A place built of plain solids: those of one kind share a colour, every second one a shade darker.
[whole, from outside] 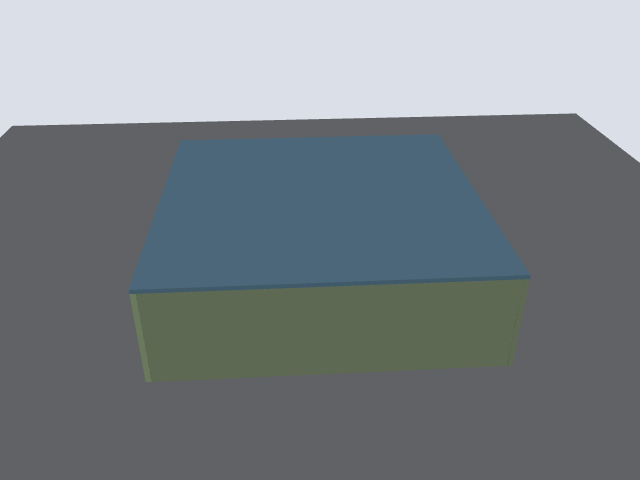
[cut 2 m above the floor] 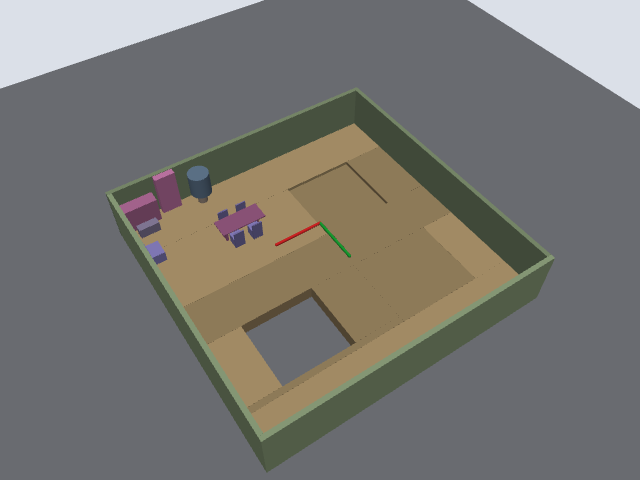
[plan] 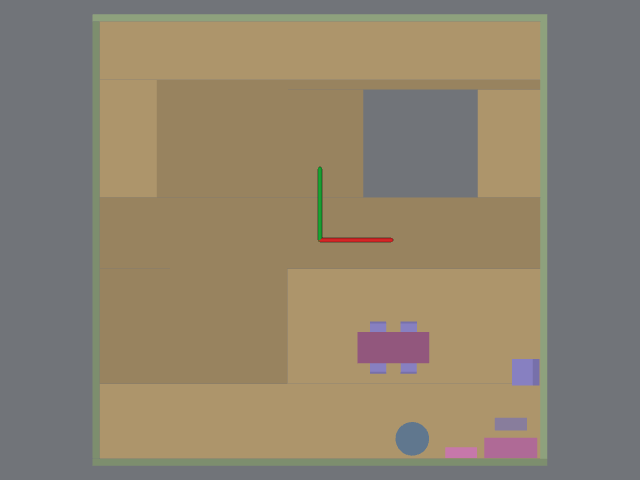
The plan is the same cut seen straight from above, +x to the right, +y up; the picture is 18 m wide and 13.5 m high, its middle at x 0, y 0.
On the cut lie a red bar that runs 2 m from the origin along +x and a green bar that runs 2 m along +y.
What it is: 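A home; one open living floor with 3 sunken areas, their rims bare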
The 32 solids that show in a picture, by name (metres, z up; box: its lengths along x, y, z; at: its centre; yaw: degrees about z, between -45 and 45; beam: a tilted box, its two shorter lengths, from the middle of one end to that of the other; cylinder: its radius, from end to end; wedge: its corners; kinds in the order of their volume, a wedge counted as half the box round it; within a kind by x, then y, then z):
{
 "floor_1": {"box": [1.61, 3.3, 0.66], "at": [-5.39, 2.85, 0.28]},
 "floor_2": {"box": [1.98, 3.24, 0.66], "at": [-5.21, -2.43, 0.28]},
 "floor_3": {"box": [3.71, 3.3, 0.66], "at": [-2.73, 2.85, 0.28]},
 "floor_4": {"box": [3.3, 3.24, 0.51], "at": [-2.57, -2.43, 0.2]},
 "floor_5": {"box": [12.39, 2.1, 0.66], "at": [0.0, -5.1, 0.28]},
 "floor_6": {"box": [12.39, 2.01, 0.66], "at": [0.0, 0.2, 0.28]},
 "floor_7": {"box": [12.39, 1.65, 0.66], "at": [0.0, 5.33, 0.28]},
 "floor_8": {"box": [2.09, 3.03, 0.66], "at": [0.17, 2.71, 0.28]},
 "floor_9": {"box": [7.11, 3.24, 0.66], "at": [2.64, -2.43, 0.28]},
 "floor_10": {"box": [7.08, 0.28, 0.66], "at": [2.66, 4.37, 0.28]},
 "floor_11": {"box": [1.76, 3.03, 0.66], "at": [5.32, 2.71, 0.28]},
 "wall_1": {"box": [0.2, 12.3, 3.68], "at": [-6.3, 0.0, 1.79]},
 "wall_2": {"box": [12.79, 0.2, 3.68], "at": [0.0, -6.25, 1.79]},
 "wall_3": {"box": [12.79, 0.2, 3.68], "at": [0.0, 6.25, 1.79]},
 "wall_4": {"box": [0.2, 12.3, 3.68], "at": [6.3, 0.0, 1.79]},
 "roof_1": {"box": [12.79, 12.7, 0.16], "at": [0.0, 0.0, 3.71]},
 "case_1": {"box": [0.9, 0.31, 2.05], "at": [3.97, -5.98, 1.64]},
 "case_2": {"box": [1.49, 0.57, 1.21], "at": [5.37, -5.84, 1.22]},
 "chair_1": {"box": [0.46, 0.06, 0.86], "at": [1.63, -3.74, 1.04]},
 "chair_2": {"box": [0.46, 0.44, 0.46], "at": [1.63, -3.49, 0.84]},
 "chair_3": {"box": [0.46, 0.44, 0.46], "at": [1.63, -2.57, 0.84]},
 "chair_4": {"box": [0.46, 0.06, 0.86], "at": [1.63, -2.32, 1.04]},
 "chair_5": {"box": [0.46, 0.06, 0.86], "at": [2.5, -3.74, 1.04]},
 "chair_6": {"box": [0.46, 0.44, 0.46], "at": [2.5, -3.49, 0.84]},
 "chair_7": {"box": [0.46, 0.44, 0.46], "at": [2.5, -2.57, 0.84]},
 "chair_8": {"box": [0.46, 0.06, 0.86], "at": [2.5, -2.32, 1.04]},
 "chair_9": {"box": [0.58, 0.75, 0.5], "at": [5.69, -3.72, 0.86]},
 "chair_10": {"box": [0.19, 0.75, 0.76], "at": [6.08, -3.72, 0.99]},
 "bush_1": {"cylinder": 0.47, "from": [2.6, -5.59, 1.18], "to": [2.6, -5.59, 2.27]},
 "bench_1": {"box": [0.91, 0.36, 0.48], "at": [5.37, -5.18, 0.85]},
 "pot_1": {"cylinder": 0.22, "from": [2.6, -5.59, 0.61], "to": [2.6, -5.59, 1.18]},
 "table_1": {"box": [2.03, 0.88, 0.046], "at": [2.06, -3.03, 1.33]}
}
